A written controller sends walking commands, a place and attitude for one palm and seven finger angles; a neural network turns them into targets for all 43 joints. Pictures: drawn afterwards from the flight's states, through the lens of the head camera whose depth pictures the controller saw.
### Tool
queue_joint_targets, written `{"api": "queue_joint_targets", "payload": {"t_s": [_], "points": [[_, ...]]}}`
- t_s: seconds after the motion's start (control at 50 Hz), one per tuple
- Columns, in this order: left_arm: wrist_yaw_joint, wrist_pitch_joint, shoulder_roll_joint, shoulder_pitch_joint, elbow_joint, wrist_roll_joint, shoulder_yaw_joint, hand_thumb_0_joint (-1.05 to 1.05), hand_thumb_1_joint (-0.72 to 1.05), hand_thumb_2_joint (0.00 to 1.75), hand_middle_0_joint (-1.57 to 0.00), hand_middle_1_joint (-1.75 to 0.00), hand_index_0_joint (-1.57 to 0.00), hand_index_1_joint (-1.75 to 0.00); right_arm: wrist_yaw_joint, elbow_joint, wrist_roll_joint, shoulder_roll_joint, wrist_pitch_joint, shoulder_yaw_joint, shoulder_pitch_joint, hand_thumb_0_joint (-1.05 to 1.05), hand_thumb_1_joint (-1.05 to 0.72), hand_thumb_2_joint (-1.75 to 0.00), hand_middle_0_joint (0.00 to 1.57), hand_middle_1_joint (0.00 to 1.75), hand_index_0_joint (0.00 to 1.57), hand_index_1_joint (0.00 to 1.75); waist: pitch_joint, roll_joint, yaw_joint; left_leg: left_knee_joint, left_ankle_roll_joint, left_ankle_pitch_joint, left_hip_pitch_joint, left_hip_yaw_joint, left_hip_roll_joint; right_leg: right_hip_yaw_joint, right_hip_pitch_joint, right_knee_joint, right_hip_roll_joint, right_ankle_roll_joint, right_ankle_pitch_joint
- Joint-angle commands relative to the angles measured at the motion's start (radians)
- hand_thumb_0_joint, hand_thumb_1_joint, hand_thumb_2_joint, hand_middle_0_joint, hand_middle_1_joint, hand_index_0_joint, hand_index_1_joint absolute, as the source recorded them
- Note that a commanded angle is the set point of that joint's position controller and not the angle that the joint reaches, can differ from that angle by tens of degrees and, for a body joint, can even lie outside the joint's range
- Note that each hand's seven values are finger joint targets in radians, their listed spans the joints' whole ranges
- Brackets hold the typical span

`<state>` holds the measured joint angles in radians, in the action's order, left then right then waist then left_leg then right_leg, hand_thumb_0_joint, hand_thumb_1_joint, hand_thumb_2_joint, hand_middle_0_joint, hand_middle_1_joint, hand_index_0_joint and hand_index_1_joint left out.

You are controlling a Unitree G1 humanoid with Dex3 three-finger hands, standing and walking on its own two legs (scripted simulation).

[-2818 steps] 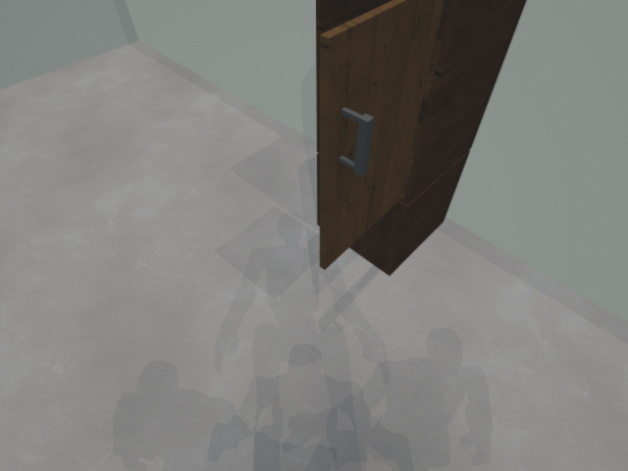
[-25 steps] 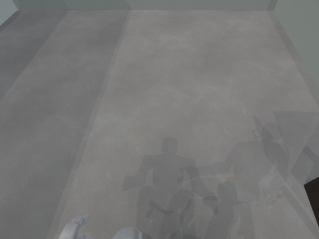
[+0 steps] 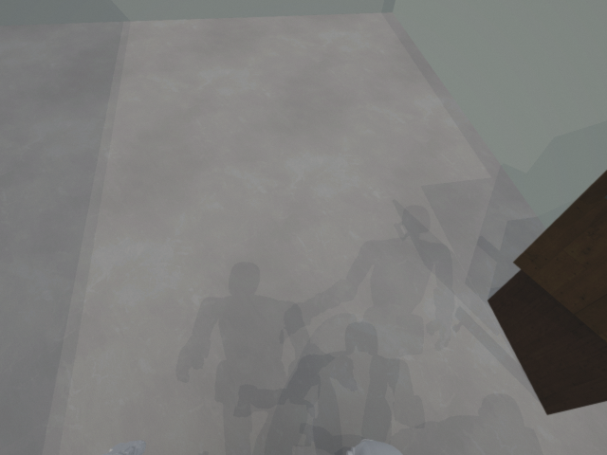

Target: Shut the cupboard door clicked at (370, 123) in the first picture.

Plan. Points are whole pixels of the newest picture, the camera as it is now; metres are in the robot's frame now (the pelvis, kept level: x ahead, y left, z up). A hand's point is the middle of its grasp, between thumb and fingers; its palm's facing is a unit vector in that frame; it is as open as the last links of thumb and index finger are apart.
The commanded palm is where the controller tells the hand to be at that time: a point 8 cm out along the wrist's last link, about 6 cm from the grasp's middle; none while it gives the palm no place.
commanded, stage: turn to face it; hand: left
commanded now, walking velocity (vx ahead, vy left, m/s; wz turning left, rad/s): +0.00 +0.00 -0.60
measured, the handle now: out of the picture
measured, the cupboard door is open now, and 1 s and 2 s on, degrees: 25 25 25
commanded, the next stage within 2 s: take the last steps up to it in 1.38 s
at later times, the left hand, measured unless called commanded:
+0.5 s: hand (200, 444) +0.15 +0.16 -0.18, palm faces -0.24 -0.95 -0.20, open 7.4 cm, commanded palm none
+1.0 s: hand (257, 398) +0.21 +0.08 -0.16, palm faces -0.53 -0.80 -0.28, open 7.4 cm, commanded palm none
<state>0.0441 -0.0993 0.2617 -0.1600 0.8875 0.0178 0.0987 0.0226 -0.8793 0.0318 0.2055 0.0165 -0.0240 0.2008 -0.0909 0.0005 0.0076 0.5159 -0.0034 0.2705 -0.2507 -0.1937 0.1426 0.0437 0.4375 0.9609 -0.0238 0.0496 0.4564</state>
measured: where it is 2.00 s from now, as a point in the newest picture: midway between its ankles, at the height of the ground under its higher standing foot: outside the picture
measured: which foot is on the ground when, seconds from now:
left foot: down 0.00-0.12, up 0.14-0.46, down 0.48-0.82, up 0.84-1.00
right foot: up 0.00-0.10, down 0.12-0.48, up 0.50-0.82, down 0.84-1.00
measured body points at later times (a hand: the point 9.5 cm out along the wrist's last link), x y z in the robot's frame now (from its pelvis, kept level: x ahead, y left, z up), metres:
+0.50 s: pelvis +0.02 -0.01 -0.01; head +0.07 -0.01 +0.43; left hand +0.16 +0.21 -0.17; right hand +0.05 -0.29 -0.14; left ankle +0.06 +0.10 -0.75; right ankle -0.02 -0.14 -0.74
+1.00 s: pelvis +0.02 -0.04 -0.01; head +0.06 -0.08 +0.44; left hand +0.24 +0.13 -0.14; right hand -0.07 -0.31 -0.15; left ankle +0.08 +0.09 -0.68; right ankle -0.05 -0.13 -0.74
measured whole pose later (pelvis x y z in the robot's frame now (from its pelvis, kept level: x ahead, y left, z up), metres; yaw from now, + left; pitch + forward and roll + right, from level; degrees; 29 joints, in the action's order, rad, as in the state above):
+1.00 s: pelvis +0.02 -0.04 -0.01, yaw -34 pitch +2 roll +0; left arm 0.01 -0.05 0.22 -0.16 0.88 0.02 0.06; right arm 0.02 -0.90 0.01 0.28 0.06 -0.05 0.18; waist -0.09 0.04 -0.01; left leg 1.03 -0.09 0.46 -0.49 -0.06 0.09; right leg -0.02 0.28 0.55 0.01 -0.01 0.30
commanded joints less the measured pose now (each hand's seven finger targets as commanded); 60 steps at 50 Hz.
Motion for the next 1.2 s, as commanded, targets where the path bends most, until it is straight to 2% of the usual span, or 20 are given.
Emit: {"api": "queue_joint_targets", "payload": {"t_s": [0.0, 0.06, 0.1, 0.12, 0.16, 0.22, 0.36, 0.42, 0.46, 0.48, 0.54, 0.72, 0.76, 0.78, 0.8, 0.82, 0.92, 1.1, 1.14, 1.18], "points": [[0.001, 0.042, 0.031, 0.051, -0.101, 0.003, -0.002, 0.0, 0.9, 0.9, -0.2, -0.3, -0.2, -0.3, 0.009, 0.03, 0.001, 0.237, -0.013, -0.074, 0.053, 0.0, -0.9, -0.9, 0.2, 0.3, 0.2, 0.3, 0.14, 0.226, -0.045, -0.103, 0.123, -0.393, 0.141, 0.125, 0.233, 0.052, -0.043, -0.185, 0.012, -0.016, -0.011], [-0.007, 0.055, 0.077, -0.068, -0.07, 0.005, 0.008, 0.0, 0.9, 0.9, -0.2, -0.3, -0.2, -0.3, 0.001, 0.038, -0.009, 0.238, -0.006, -0.08, 0.002, 0.0, -0.9, -0.9, 0.2, 0.3, 0.2, 0.3, 0.164, 0.134, 0.028, 0.075, 0.036, -0.258, 0.012, 0.045, 0.191, 0.047, -0.29, -0.493, 0.014, -0.051, -0.254], [-0.031, 0.077, 0.25, -0.153, -0.039, 0.01, 0.034, 0.0, 0.9, 0.9, -0.2, -0.3, -0.2, -0.3, -0.008, 0.11, -0.017, 0.125, 0.004, -0.049, -0.059, 0.0, -0.9, -0.9, 0.2, 0.3, 0.2, 0.3, 0.133, -0.326, 0.078, 0.5, -0.074, 0.381, -0.375, 0.021, -0.052, -0.445, -0.43, -0.643, -0.35, -0.221, -0.702], [-0.042, 0.07, 0.259, -0.182, -0.04, 0.002, 0.036, 0.0, 0.9, 0.9, -0.2, -0.3, -0.2, -0.3, 0.0, 0.127, -0.014, 0.14, 0.016, -0.044, -0.096, 0.0, -0.9, -0.9, 0.2, 0.3, 0.2, 0.3, 0.124, -0.225, 0.092, 0.611, -0.068, 0.363, -0.397, 0.144, -0.038, -0.441, -0.389, -0.62, -0.364, -0.27, -0.778], [-0.059, 0.076, 0.189, -0.082, -0.057, 0.003, 0.028, 0.0, 0.9, 0.9, -0.2, -0.3, -0.2, -0.3, 0.013, 0.096, -0.018, 0.156, 0.013, -0.049, -0.084, 0.0, -0.9, -0.9, 0.2, 0.3, 0.2, 0.3, 0.14, -0.286, 0.043, 0.683, -0.076, 0.257, -0.452, 0.212, -0.022, -0.394, -0.413, -0.587, -0.286, -0.269, -0.74], [-0.058, 0.078, 0.156, 0.009, -0.092, 0.006, 0.012, 0.0, 0.9, 0.9, -0.2, -0.3, -0.2, -0.3, -0.002, 0.062, -0.017, 0.138, 0.016, -0.045, -0.026, 0.0, -0.9, -0.9, 0.2, 0.3, 0.2, 0.3, 0.168, -0.162, -0.013, 0.595, -0.091, 0.136, -0.313, 0.177, -0.035, -0.266, -0.315, -0.573, -0.205, -0.229, -0.656], [-0.051, 0.072, 0.186, -0.014, -0.081, 0.013, 0.023, 0.0, 0.9, 0.9, -0.2, -0.3, -0.2, -0.3, -0.001, 0.087, -0.025, 0.118, 0.005, -0.041, -0.038, 0.0, -0.9, -0.9, 0.2, 0.3, 0.2, 0.3, 0.147, -0.161, 0.003, 0.261, -0.08, 0.15, -0.185, 0.16, -0.095, -0.381, -0.254, -0.561, -0.194, -0.24, -0.573], [-0.047, 0.062, 0.16, 0.031, -0.083, 0.002, 0.018, 0.0, 0.9, 0.9, -0.2, -0.3, -0.2, -0.3, 0.007, 0.055, -0.027, 0.134, -0.009, -0.043, 0.066, 0.0, -0.9, -0.9, 0.2, 0.3, 0.2, 0.3, 0.155, -0.12, -0.051, -0.065, -0.067, -0.053, 0.057, 0.16, -0.102, -0.359, -0.114, -0.466, -0.117, -0.148, -0.469], [-0.031, 0.055, 0.064, -0.019, -0.117, -0.012, -0.003, 0.0, 0.9, 0.9, -0.2, -0.3, -0.2, -0.3, 0.015, 0.062, -0.004, 0.295, -0.024, -0.067, 0.107, 0.0, -0.9, -0.9, 0.2, 0.3, 0.2, 0.3, 0.189, 0.334, -0.046, -0.234, 0.105, -0.226, 0.221, 0.533, 0.294, -0.109, 0.13, -0.102, 0.094, -0.035, 0.115], [-0.027, 0.057, 0.096, 0.002, -0.121, 0.001, 0.001, 0.0, 0.9, 0.9, -0.2, -0.3, -0.2, -0.3, 0.019, 0.07, 0.003, 0.297, -0.021, -0.065, 0.113, 0.0, -0.9, -0.9, 0.2, 0.3, 0.2, 0.3, 0.179, 0.246, -0.059, -0.221, 0.177, -0.271, 0.151, 0.558, 0.357, -0.104, 0.125, 0.099, 0.059, -0.03, 0.18], [-0.011, 0.05, 0.085, 0.02, -0.091, 0.001, 0.012, 0.0, 0.9, 0.9, -0.2, -0.3, -0.2, -0.3, 0.023, 0.088, 0.006, 0.228, -0.026, -0.05, 0.018, 0.0, -0.9, -0.9, 0.2, 0.3, 0.2, 0.3, 0.133, 0.18, -0.015, -0.165, 0.154, -0.45, 0.11, 0.337, 0.242, -0.08, 0.14, 0.24, 0.004, -0.003, 0.07], [0.002, 0.049, 0.043, 0.051, -0.103, 0.001, -0.006, 0.0, 0.9, 0.9, -0.2, -0.3, -0.2, -0.3, 0.007, 0.04, 0.001, 0.247, -0.01, -0.071, 0.052, 0.0, -0.9, -0.9, 0.2, 0.3, 0.2, 0.3, 0.136, 0.238, -0.041, -0.072, 0.106, -0.426, 0.121, 0.129, 0.211, 0.06, -0.076, -0.228, 0.031, -0.023, -0.029], [-0.002, 0.058, 0.065, -0.029, -0.08, 0.001, 0.0, 0.0, 0.9, 0.9, -0.2, -0.3, -0.2, -0.3, 0.003, 0.047, -0.005, 0.256, -0.006, -0.077, 0.016, 0.0, -0.9, -0.9, 0.2, 0.3, 0.2, 0.3, 0.164, 0.202, 0.011, 0.036, 0.049, -0.353, 0.064, 0.075, 0.191, 0.067, -0.227, -0.445, 0.035, -0.041, -0.213], [-0.009, 0.067, 0.126, -0.094, -0.056, 0.007, 0.011, 0.0, 0.9, 0.9, -0.2, -0.3, -0.2, -0.3, -0.003, 0.055, -0.014, 0.228, -0.005, -0.075, 0.011, 0.0, -0.9, -0.9, 0.2, 0.3, 0.2, 0.3, 0.189, 0.064, 0.039, 0.17, -0.006, -0.222, -0.051, 0.037, 0.143, -0.028, -0.383, -0.561, -0.036, -0.073, -0.347], [-0.024, 0.082, 0.239, -0.141, -0.042, 0.015, 0.031, 0.0, 0.9, 0.9, -0.2, -0.3, -0.2, -0.3, -0.007, 0.102, -0.021, 0.142, -0.003, -0.053, -0.023, 0.0, -0.9, -0.9, 0.2, 0.3, 0.2, 0.3, 0.175, -0.295, 0.07, 0.397, -0.074, 0.29, -0.335, -0.024, -0.018, -0.39, -0.526, -0.63, -0.302, -0.177, -0.654], [-0.036, 0.078, 0.276, -0.188, -0.029, -0.001, 0.031, 0.0, 0.9, 0.9, -0.2, -0.3, -0.2, -0.3, 0.0, 0.13, -0.02, 0.16, 0.011, -0.042, -0.065, 0.0, -0.9, -0.9, 0.2, 0.3, 0.2, 0.3, 0.162, -0.262, 0.098, 0.563, -0.079, 0.394, -0.364, 0.104, -0.044, -0.453, -0.426, -0.611, -0.397, -0.268, -0.832], [-0.059, 0.079, 0.167, 0.001, -0.07, 0.006, 0.013, 0.0, 0.9, 0.9, -0.2, -0.3, -0.2, -0.3, 0.002, 0.07, -0.019, 0.143, 0.009, -0.038, -0.027, 0.0, -0.9, -0.9, 0.2, 0.3, 0.2, 0.3, 0.173, -0.187, -0.005, 0.559, -0.091, 0.185, -0.326, 0.175, -0.032, -0.265, -0.354, -0.542, -0.216, -0.242, -0.766], [-0.05, 0.065, 0.164, 0.027, -0.066, -0.001, 0.013, 0.0, 0.9, 0.9, -0.2, -0.3, -0.2, -0.3, 0.006, 0.043, -0.025, 0.13, -0.008, -0.036, 0.075, 0.0, -0.9, -0.9, 0.2, 0.3, 0.2, 0.3, 0.168, -0.148, -0.047, -0.027, -0.066, -0.065, 0.04, 0.134, -0.108, -0.321, -0.152, -0.474, -0.133, -0.157, -0.539], [-0.039, 0.055, 0.063, -0.029, -0.086, -0.012, -0.006, 0.0, 0.9, 0.9, -0.2, -0.3, -0.2, -0.3, 0.011, 0.044, -0.002, 0.279, -0.021, -0.061, 0.11, 0.0, -0.9, -0.9, 0.2, 0.3, 0.2, 0.3, 0.177, 0.281, -0.043, -0.205, 0.08, -0.188, 0.184, 0.481, 0.224, -0.129, 0.071, -0.189, 0.076, -0.051, -0.034], [-0.035, 0.052, 0.089, 0.01, -0.08, 0.006, 0.0, 0.0, 0.9, 0.9, -0.2, -0.3, -0.2, -0.3, 0.021, 0.043, 0.005, 0.267, -0.022, -0.055, 0.104, 0.0, -0.9, -0.9, 0.2, 0.3, 0.2, 0.3, 0.151, 0.262, -0.054, -0.237, 0.171, -0.255, 0.088, 0.53, 0.3, -0.12, 0.103, 0.153, 0.043, -0.031, 0.141]]}}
